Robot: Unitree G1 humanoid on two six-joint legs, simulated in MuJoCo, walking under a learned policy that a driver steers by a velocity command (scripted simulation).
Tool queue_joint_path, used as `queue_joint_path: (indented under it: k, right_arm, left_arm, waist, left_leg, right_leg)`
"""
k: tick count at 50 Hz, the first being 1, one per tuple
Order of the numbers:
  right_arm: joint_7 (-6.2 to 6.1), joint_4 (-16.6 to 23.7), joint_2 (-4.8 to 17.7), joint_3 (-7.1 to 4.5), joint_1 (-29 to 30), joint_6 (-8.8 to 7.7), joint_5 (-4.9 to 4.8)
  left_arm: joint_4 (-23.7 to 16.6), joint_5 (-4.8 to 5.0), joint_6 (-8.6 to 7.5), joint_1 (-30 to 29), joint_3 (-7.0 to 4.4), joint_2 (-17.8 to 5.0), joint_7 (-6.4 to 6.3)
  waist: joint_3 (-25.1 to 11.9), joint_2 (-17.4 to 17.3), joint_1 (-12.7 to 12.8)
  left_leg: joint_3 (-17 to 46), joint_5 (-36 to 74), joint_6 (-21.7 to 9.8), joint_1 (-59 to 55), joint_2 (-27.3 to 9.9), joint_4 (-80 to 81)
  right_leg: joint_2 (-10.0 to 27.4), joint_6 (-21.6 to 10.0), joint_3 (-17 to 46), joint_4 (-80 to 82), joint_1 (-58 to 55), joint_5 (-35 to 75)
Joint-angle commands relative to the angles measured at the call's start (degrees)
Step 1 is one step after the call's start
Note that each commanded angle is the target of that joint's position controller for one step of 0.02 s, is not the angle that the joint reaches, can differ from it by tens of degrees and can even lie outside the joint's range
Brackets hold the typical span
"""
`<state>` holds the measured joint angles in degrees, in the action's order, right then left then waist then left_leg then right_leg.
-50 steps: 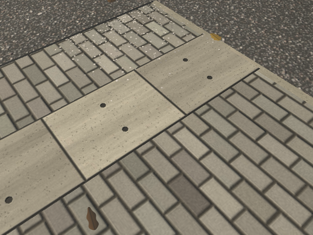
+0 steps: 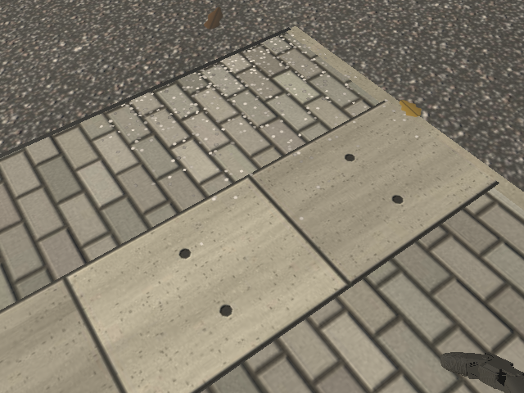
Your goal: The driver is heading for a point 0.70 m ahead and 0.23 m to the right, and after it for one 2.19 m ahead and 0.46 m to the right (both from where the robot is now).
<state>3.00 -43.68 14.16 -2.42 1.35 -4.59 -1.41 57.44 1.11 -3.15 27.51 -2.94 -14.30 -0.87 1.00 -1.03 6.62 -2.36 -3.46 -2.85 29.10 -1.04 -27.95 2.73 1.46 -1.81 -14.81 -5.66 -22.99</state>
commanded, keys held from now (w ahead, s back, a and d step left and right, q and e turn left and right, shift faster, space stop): w+e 1.00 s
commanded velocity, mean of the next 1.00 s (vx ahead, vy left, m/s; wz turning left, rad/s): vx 0.50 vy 0.00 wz -0.46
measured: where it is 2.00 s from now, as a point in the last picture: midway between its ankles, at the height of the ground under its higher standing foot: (419, 224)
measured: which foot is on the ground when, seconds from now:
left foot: up 0.00-0.00, down 0.02-0.56, up 0.58-1.00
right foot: down 0.00-0.02, up 0.04-0.52, down 0.54-1.00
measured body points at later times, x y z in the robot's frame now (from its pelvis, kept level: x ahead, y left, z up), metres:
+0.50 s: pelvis +0.28 +0.00 +0.00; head +0.31 -0.02 +0.44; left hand +0.52 +0.19 -0.10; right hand +0.23 -0.28 -0.15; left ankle +0.14 +0.13 -0.73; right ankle +0.42 -0.15 -0.71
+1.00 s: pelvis +0.56 -0.09 +0.00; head +0.58 -0.12 +0.45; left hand +0.74 +0.15 -0.10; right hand +0.66 -0.41 -0.08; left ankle +0.77 -0.04 -0.71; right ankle +0.42 -0.13 -0.73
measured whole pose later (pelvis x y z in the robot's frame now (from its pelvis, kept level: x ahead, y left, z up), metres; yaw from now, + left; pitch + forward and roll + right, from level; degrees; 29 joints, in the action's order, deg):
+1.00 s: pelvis +0.56 -0.09 +0.00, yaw -30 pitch +2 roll +0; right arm 1.4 -42.5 16.0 -2.7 0.5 -6.4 -0.3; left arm 43.0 1.2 -2.3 20.9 -5.0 -16.5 -0.9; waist 1.1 -2.4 4.9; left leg 4.6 -0.1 1.8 30.3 -0.7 -27.6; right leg -6.2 -3.9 11.1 -25.2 4.6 -21.9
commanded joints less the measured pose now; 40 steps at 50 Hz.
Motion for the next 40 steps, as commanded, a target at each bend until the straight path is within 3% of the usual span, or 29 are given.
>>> queue_joint_path:
  k: [1, 2, 3, 4, 5, 6, 7, 9, 13, 17, 20, 22, 25, 26, 27, 28, 29, 30, 31, 32, 33, 34, 36, 40]
  right_arm:
    - [-0.91, -0.9, 10.9, -4.27, -14.3, -0.87, 0.27]
    - [-1.65, -2.6, 16.4, -5.69, -23.9, -0.54, 1.7]
    - [-1.45, -3.5, 15.2, -4.94, -25.6, -0.13, 1.32]
    - [-1.67, -3.5, 10.8, -3.65, -22.5, -0.17, 1.18]
    - [-1.85, -3.1, 8.9, -3.01, -18.1, -0.37, 0.93]
    - [-1.75, -2.9, 6.9, -2.44, -14.4, -0.68, 1.13]
    - [-1.53, -2.9, 5.3, -2.09, -11.9, -1.13, 1.55]
    - [-1.42, -3.9, 4.0, -2.06, -10.1, -1.74, 2.15]
    - [-2.43, -6.0, 6.0, -2.71, -11.3, -2.4, 2.57]
    - [-3.47, -6.5, 8.1, -3.04, -12.6, -2.13, 2.18]
    - [-4.01, -7.7, 9.7, -3.49, -16.5, -1.19, 1.37]
    - [-4.14, -8.3, 10.5, -3.81, -18.2, -0.12, 0.81]
    - [-4.6, -7.5, 12.9, -4.48, -17.2, 1.38, 0.43]
    - [-4.75, -7.2, 13.5, -4.61, -16.6, 1.96, 0.41]
    - [-4.9, -6.7, 13.3, -4.34, -15.6, 2.2, 0.25]
    - [-4.84, -5.4, 10.2, -3.17, -17.0, 1.63, 1.76]
    - [-3.89, -2.3, 3.2, -1.02, -20.3, -0.43, 2.15]
    - [-2.75, -1.3, 8.5, -1.89, -14.4, -3.08, -0.03]
    - [-2.27, 0.1, 9.4, -2.08, -10.4, -4.15, -1.69]
    - [-2.58, -0.2, 8.6, -1.92, -10.0, -4.51, -0.91]
    - [-3.05, -0.9, 9.3, -2.48, -10.0, -4.14, 0.61]
    - [-3.01, -1.2, 9.6, -2.79, -11.2, -3.31, 1.01]
    - [-3.06, -0.8, 8.6, -2.8, -11.9, -1.88, 1.8]
    - [-3.36, 2.0, 6.4, -1.93, -4.1, -1.08, 2.4]
  left_arm:
    - [-2.9, -0.03, -0.08, -2.4, -2.0, -10.0, -0.26]
    - [-5.1, -0.93, -0.79, 0.2, -0.42, -5.0, 0.05]
    - [-4.6, -0.33, -2.11, 2.9, 0.75, -1.4, 0.25]
    - [-5.4, 1.73, -2.9, -2.7, -1.36, -8.1, 0.36]
    - [-6.7, 2.31, -3.19, -6.6, -1.89, -9.4, 0.2]
    - [-6.7, 1.67, -3.01, -8.2, -2.06, -8.7, -0.25]
    - [-6.4, 1.03, -2.32, -7.8, -2.37, -7.4, -0.54]
    - [-6.0, 1.03, -0.69, -5.7, -2.14, -3.9, -0.37]
    - [-9.0, 0.55, 0.63, -10.5, -2.35, -3.4, -0.23]
    - [-12.0, -0.01, 0.01, -18.4, -1.53, -2.7, 1.52]
    - [-15.1, -0.01, -0.01, -24.6, -0.84, -2.2, 2.79]
    - [-17.3, 0.09, 0.09, -26.9, -0.84, -2.8, 3.64]
    - [-18.8, 0.23, 0.54, -24.1, -2.21, -5.8, 4.39]
    - [-17.9, 0.44, 0.73, -18.5, -3.34, -7.8, 4.36]
    - [-15.7, 0.59, 0.85, -9.1, -5.19, -11.0, 3.75]
    - [-14.1, 0.62, 1.56, -1.4, -7.03, -16.5, 2.31]
    - [-16.0, 0.77, 0.97, -5.3, -7.07, -19.9, 2.31]
    - [-16.8, -0.04, 0.36, -3.7, -5.48, -15.1, 2.67]
    - [-16.6, -0.45, -0.33, -5.5, -4.72, -12.2, 2.62]
    - [-17.1, -0.25, -0.88, -9.4, -4.23, -10.6, 2.72]
    - [-17.9, -0.4, -1.12, -13.0, -3.64, -8.6, 2.54]
    - [-18.9, -0.98, -1.16, -15.0, -3.21, -7.9, 2.27]
    - [-19.2, -0.65, -1.33, -15.0, -3.38, -8.9, 1.77]
    - [-18.8, -0.24, -1.08, -11.9, -4.02, -11.2, 0.25]
  waist:
    - [-8.0, 7.4, -12.7]
    - [-18.6, -3.6, -14.4]
    - [-25.8, -13.8, -13.2]
    - [-17.1, -9.3, -13.8]
    - [-9.6, -7.5, -12.2]
    - [-5.8, -4.3, -10.4]
    - [-3.0, -4.7, -8.4]
    - [-1.5, -5.6, -6.0]
    - [2.2, -2.8, -5.3]
    - [3.9, -1.0, -7.4]
    - [5.6, 0.5, -9.8]
    - [5.6, 0.2, -10.0]
    - [0.9, -3.0, -6.7]
    - [-2.4, -3.7, -3.3]
    - [-7.2, -2.7, 1.8]
    - [-12.8, 6.0, 3.4]
    - [-18.6, 17.1, -3.5]
    - [-21.4, 9.6, 0.6]
    - [-13.9, 7.0, 0.3]
    - [-7.9, 0.7, -2.9]
    - [-5.8, 0.1, -5.0]
    - [-4.6, 1.1, -6.7]
    - [-3.7, 1.3, -7.8]
    - [-0.8, 2.8, -5.8]
  left_leg:
    - [0.5, 0.3, -4.8, -27.6, 0.3, -0.1]
    - [20.3, -3.4, -11.2, -51.9, -15.2, -1.4]
    - [41.0, -14.5, -15.4, -56.9, -23.5, 8.2]
    - [35.8, -17.8, -12.5, -49.7, -21.2, 10.5]
    - [27.1, -14.5, -10.1, -41.0, -19.4, 11.9]
    - [21.3, -10.4, -8.8, -33.2, -17.1, 14.1]
    - [15.9, -7.1, -7.7, -27.4, -14.8, 16.2]
    - [9.8, -2.8, -7.2, -21.5, -13.0, 19.1]
    - [2.4, 5.1, -8.0, -19.7, -13.1, 21.6]
    - [-4.5, 7.6, -6.6, -20.9, -11.9, 22.9]
    - [-6.6, 9.8, -6.4, -27.5, -13.9, 21.5]
    - [-7.7, 14.8, -5.7, -33.1, -15.3, 18.5]
    - [-10.1, 40.2, -3.8, -37.0, -15.6, 7.5]
    - [-10.8, 46.4, -3.1, -36.0, -14.9, -1.2]
    - [-11.8, 43.5, -1.2, -30.2, -12.8, -13.8]
    - [-12.1, 19.7, 1.5, -15.1, -9.3, -32.7]
    - [-3.0, -28.7, 4.7, 8.5, 4.6, -52.7]
    - [8.5, -28.6, 2.9, 14.6, 2.3, -55.6]
    - [8.0, -24.3, 1.4, 17.5, -0.4, -53.2]
    - [7.8, -20.0, 1.0, 15.4, -3.2, -46.8]
    - [7.7, -17.7, 1.3, 11.1, -5.1, -41.3]
    - [7.9, -16.1, 1.8, 7.5, -6.0, -39.2]
    - [6.9, -14.4, 3.7, 5.2, -6.0, -34.4]
    - [5.5, -0.9, 6.7, 5.3, -3.8, -18.3]
  right_leg:
    - [9.0, -6.6, 2.8, -19.8, 11.1, 47.8]
    - [2.8, -3.2, -0.2, -42.1, 32.1, 27.8]
    - [-4.0, -2.3, 6.2, -55.2, 42.8, -10.4]
    - [-0.8, -3.1, 10.0, -60.6, 48.0, -8.5]
    - [1.9, -4.0, 8.1, -60.0, 49.3, -3.0]
    - [3.9, -4.0, 7.5, -57.3, 46.8, 1.7]
    - [5.3, -3.9, 7.7, -54.6, 43.9, 5.2]
    - [6.4, -3.9, 7.7, -52.9, 39.7, 8.2]
    - [6.3, -2.7, 8.9, -45.8, 45.0, 16.0]
    - [4.9, -2.9, 4.4, -30.8, 43.2, 27.0]
    - [4.2, -4.0, 2.0, -24.7, 45.5, 27.0]
    - [3.4, -5.1, 0.6, -22.4, 47.0, 23.4]
    - [-1.8, -8.0, -4.3, -21.9, 38.3, 14.7]
    - [-4.2, -9.5, -5.5, -21.7, 30.7, 12.4]
    - [-6.5, -11.7, -4.9, -17.9, 16.7, 15.4]
    - [2.4, -15.4, 10.1, -16.9, -0.7, 15.3]
    - [15.6, -27.3, 45.4, -6.7, -16.2, 5.1]
    - [16.5, -25.9, 48.9, -1.3, -17.7, 3.0]
    - [14.7, -23.1, 40.1, -1.5, -12.2, 6.1]
    - [11.9, -20.9, 32.6, -1.5, -2.6, 12.8]
    - [9.7, -19.3, 27.4, -1.0, 4.5, 18.3]
    - [8.4, -18.9, 25.1, 0.2, 9.3, 21.7]
    - [7.3, -19.3, 22.6, 1.9, 14.4, 26.3]
    - [3.5, -17.0, 16.8, 2.7, 19.4, 25.6]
